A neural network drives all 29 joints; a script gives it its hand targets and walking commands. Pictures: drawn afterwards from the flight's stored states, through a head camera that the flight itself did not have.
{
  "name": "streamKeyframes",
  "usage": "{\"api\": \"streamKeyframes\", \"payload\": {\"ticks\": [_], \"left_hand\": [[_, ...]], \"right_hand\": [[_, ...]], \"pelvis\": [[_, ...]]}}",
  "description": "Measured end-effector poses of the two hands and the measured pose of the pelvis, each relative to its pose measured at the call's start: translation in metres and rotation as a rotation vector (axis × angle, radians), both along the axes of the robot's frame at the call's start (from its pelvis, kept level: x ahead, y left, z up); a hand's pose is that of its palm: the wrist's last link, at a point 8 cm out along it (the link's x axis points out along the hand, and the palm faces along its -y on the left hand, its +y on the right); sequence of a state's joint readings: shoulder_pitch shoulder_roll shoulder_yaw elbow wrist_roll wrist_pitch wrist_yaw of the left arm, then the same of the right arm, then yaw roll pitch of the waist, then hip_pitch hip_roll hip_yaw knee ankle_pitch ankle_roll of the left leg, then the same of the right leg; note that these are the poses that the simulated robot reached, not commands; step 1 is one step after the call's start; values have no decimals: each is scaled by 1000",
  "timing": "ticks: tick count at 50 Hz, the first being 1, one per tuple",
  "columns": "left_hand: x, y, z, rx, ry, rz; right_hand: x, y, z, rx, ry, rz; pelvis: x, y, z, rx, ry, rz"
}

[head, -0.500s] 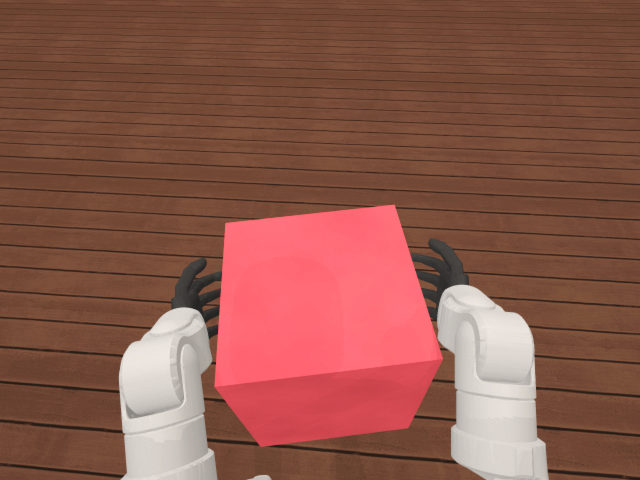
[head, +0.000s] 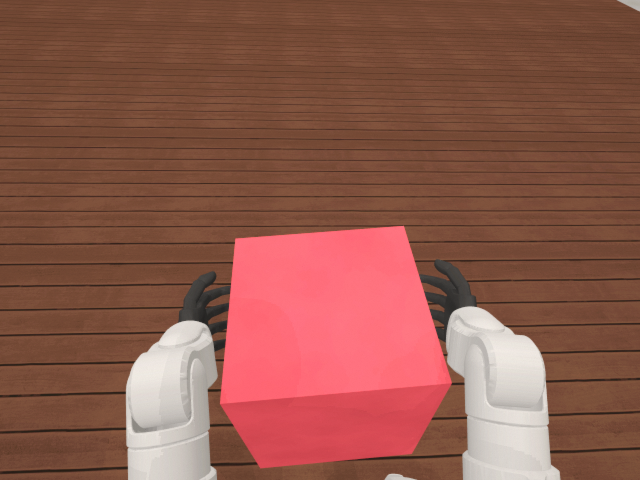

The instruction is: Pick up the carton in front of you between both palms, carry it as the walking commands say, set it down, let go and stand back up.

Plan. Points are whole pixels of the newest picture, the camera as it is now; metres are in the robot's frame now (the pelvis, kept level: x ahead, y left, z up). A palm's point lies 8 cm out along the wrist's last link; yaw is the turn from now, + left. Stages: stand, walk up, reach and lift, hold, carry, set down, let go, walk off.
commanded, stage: carry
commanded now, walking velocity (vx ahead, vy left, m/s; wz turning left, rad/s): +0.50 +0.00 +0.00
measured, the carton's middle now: (328, 352) +0.28 -0.01 +0.01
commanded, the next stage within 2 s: none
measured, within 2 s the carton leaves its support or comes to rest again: neither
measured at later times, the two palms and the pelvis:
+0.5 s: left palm (242, 192) +0.55 +0.12 +0.07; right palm (413, 176) +0.58 -0.18 +0.07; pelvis +0.30 -0.06 +0.00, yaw +4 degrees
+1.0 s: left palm (246, 96) +0.88 +0.14 +0.07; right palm (378, 91) +0.89 -0.16 +0.09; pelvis +0.62 -0.01 +0.00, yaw +0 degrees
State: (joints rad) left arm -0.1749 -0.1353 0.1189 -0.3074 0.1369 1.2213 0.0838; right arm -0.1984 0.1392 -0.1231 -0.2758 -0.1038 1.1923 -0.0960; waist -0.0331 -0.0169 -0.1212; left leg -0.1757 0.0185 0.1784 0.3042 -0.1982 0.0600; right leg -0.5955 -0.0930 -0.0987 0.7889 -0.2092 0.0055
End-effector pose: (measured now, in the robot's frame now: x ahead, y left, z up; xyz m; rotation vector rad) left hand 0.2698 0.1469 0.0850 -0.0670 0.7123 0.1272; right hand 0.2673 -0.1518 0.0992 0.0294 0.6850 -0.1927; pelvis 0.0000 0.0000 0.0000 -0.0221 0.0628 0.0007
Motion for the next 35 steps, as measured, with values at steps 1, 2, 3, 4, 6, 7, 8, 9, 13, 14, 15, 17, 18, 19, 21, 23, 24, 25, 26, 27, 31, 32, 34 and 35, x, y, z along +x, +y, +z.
{"api": "streamKeyframes", "payload": {"ticks": [1,2,3,4,6,7,8,9,13,14,15,17,18,19,21,23,24,25,26,27,31,32,34,35], "left_hand": [[11,1,3,2,-11,7],[22,1,6,4,-20,14],[33,0,8,8,-25,21],[44,0,9,11,-29,28],[68,-3,8,13,-31,41],[81,-6,6,16,-29,46],[94,-9,3,20,-28,50],[108,-13,1,26,-29,54],[165,-27,-15,59,0,65],[175,-29,-21,59,30,70],[183,-31,-25,56,56,77],[197,-31,-30,46,92,97],[205,-31,-30,43,100,106],[213,-31,-30,42,103,112],[232,-30,-26,43,94,122],[253,-29,-21,42,77,128],[265,-28,-19,39,68,128],[278,-28,-16,37,58,126],[290,-27,-14,36,46,123],[304,-27,-11,34,32,118],[366,-20,-1,23,-32,95],[383,-18,-1,21,-41,89],[417,-12,-6,19,-52,71],[434,-9,-9,20,-60,61]], "right_hand": [[13,0,3,1,-11,7],[26,1,5,2,-20,15],[39,0,6,6,-26,22],[52,0,6,7,-29,30],[79,-3,4,7,-31,45],[94,-6,1,9,-30,51],[108,-9,-2,12,-29,55],[124,-13,-6,18,-30,59],[185,-27,-31,49,0,72],[197,-29,-37,47,29,79],[207,-30,-41,45,55,86],[227,-30,-44,39,90,103],[238,-30,-43,34,97,114],[249,-29,-42,30,100,123],[271,-28,-38,28,92,135],[293,-27,-33,25,75,143],[305,-26,-30,21,65,144],[316,-26,-27,19,55,142],[328,-26,-24,18,43,138],[340,-25,-21,18,29,132],[393,-20,-9,17,-34,102],[408,-17,-8,15,-44,95],[438,-12,-11,13,-55,77],[453,-9,-14,16,-62,66]], "pelvis": [[12,-1,0,0,1,3],[24,-3,0,0,1,5],[37,-5,0,1,0,5],[50,-7,-1,2,-2,6],[78,-13,-4,7,-3,12],[92,-17,-7,12,-3,15],[107,-20,-10,17,-3,17],[122,-24,-15,23,-4,19],[177,-41,-28,6,-6,47],[188,-44,-26,11,-1,59],[198,-48,-23,18,3,69],[217,-53,-16,30,6,79],[227,-55,-13,34,7,80],[236,-57,-10,37,8,79],[257,-58,-5,41,12,74],[279,-59,-2,44,17,66],[291,-58,0,44,18,65],[303,-57,0,44,19,63],[316,-56,0,44,18,59],[329,-54,0,44,16,57],[385,-42,-7,35,11,52],[401,-38,-10,32,11,47],[434,-28,-18,27,6,28],[451,-23,-25,23,-1,16]]}}
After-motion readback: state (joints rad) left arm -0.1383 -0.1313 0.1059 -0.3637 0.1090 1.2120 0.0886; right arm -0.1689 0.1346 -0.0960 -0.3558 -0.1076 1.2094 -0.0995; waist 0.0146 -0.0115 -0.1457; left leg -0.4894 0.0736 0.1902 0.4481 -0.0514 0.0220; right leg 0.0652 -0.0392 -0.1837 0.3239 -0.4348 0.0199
